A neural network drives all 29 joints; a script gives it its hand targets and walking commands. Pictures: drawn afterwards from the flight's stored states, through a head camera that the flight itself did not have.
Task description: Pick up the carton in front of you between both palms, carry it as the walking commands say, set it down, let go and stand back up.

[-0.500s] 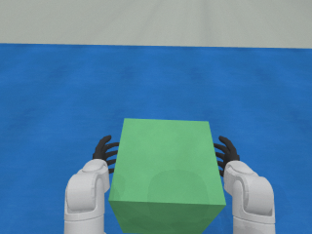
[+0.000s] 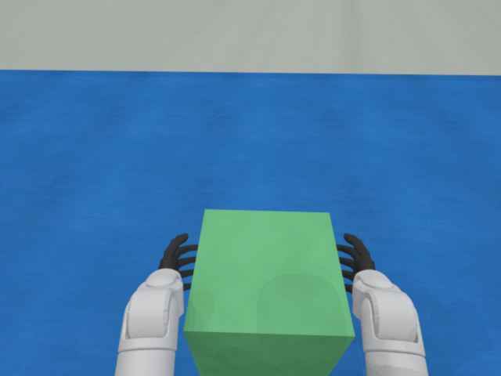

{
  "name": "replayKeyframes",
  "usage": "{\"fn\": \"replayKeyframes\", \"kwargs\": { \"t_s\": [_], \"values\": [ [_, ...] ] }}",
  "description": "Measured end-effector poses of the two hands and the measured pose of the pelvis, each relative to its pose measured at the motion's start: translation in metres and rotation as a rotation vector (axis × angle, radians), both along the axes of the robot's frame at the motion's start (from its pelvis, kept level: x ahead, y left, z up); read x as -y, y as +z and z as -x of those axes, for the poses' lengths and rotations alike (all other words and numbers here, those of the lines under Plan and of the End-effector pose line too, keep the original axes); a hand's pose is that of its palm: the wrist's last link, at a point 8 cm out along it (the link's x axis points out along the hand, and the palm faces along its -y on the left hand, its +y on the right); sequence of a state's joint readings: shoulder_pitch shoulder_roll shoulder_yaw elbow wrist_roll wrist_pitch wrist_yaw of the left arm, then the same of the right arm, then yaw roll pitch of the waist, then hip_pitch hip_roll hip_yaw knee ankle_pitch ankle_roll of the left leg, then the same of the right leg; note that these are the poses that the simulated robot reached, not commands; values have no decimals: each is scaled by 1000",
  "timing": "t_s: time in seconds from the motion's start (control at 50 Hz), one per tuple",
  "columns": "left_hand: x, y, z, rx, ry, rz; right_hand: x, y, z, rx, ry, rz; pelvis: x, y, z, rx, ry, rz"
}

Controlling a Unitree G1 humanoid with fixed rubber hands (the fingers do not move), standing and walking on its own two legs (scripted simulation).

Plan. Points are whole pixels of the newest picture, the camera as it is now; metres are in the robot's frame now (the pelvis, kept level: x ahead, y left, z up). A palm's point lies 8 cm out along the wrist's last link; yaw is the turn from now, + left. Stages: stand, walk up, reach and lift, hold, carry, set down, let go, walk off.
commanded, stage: carry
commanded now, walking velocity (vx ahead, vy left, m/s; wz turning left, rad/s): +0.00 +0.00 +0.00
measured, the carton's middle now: (264, 301) +0.28 +0.00 -0.03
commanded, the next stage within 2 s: hold in 1.14 s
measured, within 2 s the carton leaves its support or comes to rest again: neither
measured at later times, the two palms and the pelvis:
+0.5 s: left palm (162, 289) +0.25 +0.16 +0.05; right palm (359, 291) +0.26 -0.14 +0.05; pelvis -0.04 +0.01 +0.00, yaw +0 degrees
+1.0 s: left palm (154, 300) +0.24 +0.17 +0.05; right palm (356, 303) +0.24 -0.13 +0.05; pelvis -0.05 +0.02 +0.00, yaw +0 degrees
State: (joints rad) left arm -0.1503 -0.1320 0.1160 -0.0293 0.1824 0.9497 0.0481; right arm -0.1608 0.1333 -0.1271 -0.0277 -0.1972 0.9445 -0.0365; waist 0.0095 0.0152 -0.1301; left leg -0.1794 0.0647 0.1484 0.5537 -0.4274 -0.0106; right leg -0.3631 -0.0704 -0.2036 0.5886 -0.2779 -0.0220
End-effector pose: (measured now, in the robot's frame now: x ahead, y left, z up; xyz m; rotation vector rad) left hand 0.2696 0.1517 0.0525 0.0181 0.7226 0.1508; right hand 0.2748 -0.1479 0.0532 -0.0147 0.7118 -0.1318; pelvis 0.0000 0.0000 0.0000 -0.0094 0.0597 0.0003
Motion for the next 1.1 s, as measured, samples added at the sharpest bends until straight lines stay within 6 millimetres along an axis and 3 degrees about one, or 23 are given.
{"fn": "replayKeyframes", "kwargs": {
  "t_s": [0.3,0.62,1.1],
  "values": [
    [-2,-9,-1,64,-30,-20,-2,-8,3,65,3,20,-5,3,26,29,-1,-4],
    [-11,-4,25,59,-22,-20,-11,-4,27,60,13,21,-12,4,45,33,1,-7],
    [-19,-4,35,60,-22,-19,-20,-4,36,61,12,18,-20,4,55,38,3,-6]
  ]
}}
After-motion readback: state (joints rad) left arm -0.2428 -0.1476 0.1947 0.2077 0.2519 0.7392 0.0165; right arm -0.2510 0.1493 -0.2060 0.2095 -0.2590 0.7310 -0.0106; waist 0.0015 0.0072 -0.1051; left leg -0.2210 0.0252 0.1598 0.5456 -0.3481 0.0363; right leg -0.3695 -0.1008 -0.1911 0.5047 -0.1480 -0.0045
